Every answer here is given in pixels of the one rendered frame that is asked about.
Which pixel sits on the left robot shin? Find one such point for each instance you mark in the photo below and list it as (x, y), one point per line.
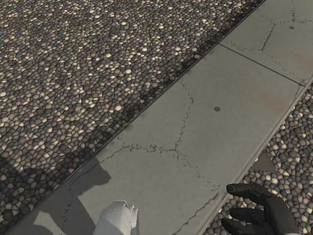
(118, 202)

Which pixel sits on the left robot thigh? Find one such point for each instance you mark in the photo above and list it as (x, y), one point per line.
(118, 219)

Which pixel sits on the robot right hand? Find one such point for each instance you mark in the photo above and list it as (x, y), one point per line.
(275, 218)

